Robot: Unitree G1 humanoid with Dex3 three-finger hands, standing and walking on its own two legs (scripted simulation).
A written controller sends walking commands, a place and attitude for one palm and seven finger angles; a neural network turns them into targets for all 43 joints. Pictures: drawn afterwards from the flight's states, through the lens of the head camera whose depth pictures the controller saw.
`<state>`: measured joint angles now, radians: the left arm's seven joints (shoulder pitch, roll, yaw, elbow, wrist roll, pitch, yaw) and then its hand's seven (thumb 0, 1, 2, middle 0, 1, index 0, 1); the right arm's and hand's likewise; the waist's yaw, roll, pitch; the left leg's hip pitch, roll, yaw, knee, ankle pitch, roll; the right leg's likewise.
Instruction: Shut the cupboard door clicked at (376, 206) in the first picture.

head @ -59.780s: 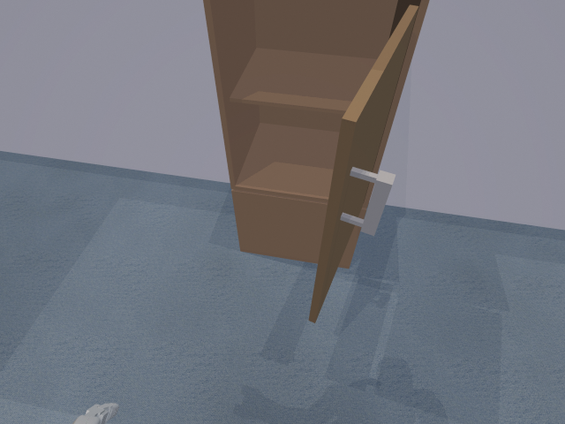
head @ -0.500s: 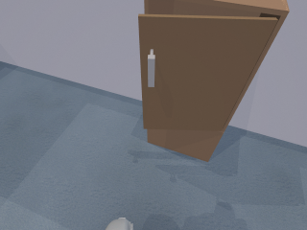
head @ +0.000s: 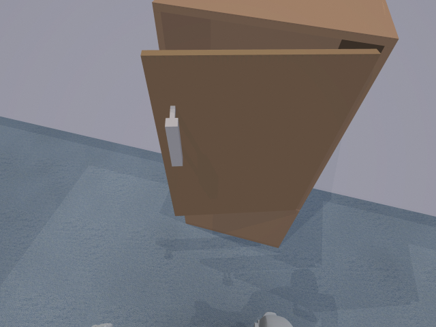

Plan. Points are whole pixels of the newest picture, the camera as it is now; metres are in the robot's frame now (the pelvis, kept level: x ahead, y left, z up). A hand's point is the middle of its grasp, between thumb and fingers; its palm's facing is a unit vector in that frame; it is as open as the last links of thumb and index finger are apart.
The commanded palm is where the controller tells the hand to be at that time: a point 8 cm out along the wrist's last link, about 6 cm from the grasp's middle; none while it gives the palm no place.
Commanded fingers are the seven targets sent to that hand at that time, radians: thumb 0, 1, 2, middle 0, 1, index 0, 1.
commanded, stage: come to a stop and stand still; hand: left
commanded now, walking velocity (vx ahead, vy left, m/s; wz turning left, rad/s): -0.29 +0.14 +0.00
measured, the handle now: (175, 136) +0.47 +0.11 +0.06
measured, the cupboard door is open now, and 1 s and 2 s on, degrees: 19 19 19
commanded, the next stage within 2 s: look again from close up in 1.18 s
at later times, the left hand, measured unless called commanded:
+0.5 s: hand out of the picture +0.08 +0.20 -0.19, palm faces +0.11 -0.97 -0.21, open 7.4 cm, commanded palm none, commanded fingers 0.00 0.90 0.90 -0.20 -0.30 -0.20 -0.30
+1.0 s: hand out of the picture -0.02 +0.15 -0.18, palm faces +0.02 -0.99 -0.16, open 7.4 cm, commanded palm none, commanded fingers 0.00 0.90 0.90 -0.20 -0.30 -0.20 -0.30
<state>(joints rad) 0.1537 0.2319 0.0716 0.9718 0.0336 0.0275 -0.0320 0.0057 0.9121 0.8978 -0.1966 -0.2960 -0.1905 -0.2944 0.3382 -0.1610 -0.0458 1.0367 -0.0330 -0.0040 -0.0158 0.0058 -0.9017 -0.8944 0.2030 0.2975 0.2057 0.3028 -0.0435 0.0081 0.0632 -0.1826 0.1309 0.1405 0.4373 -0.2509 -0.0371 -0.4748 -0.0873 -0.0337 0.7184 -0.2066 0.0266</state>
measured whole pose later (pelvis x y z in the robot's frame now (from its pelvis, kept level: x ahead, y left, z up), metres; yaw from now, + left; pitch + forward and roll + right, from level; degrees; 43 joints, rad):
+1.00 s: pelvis -0.01 +0.00 +0.00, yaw +0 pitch -2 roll +0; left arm 0.30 0.13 0.00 1.13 0.02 0.01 0.03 0.01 0.91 0.90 -0.20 -0.30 -0.19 -0.29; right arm 0.27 -0.17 -0.01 1.13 0.00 0.01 -0.03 0.00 -0.92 -0.89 0.20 0.30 0.20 0.30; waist -0.01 -0.01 0.02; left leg -0.20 -0.01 0.09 0.37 -0.14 0.03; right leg -0.08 0.00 0.02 0.39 -0.28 -0.01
